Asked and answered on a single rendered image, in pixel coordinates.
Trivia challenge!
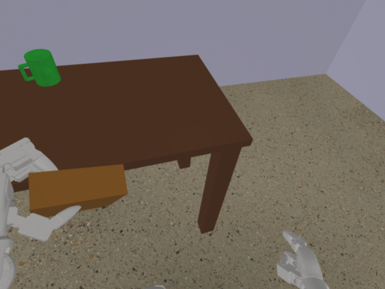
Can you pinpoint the left robot forearm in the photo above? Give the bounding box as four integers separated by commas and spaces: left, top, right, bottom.
0, 236, 16, 289

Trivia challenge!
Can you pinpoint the sponge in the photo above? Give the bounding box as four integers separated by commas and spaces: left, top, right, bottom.
28, 164, 128, 217

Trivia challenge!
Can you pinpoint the right robot hand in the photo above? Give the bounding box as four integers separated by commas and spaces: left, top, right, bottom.
277, 230, 323, 288

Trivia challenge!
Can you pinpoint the left robot hand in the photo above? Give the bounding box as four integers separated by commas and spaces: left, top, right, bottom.
0, 137, 81, 242

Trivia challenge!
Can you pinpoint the table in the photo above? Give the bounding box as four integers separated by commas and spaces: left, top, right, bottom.
0, 55, 253, 234

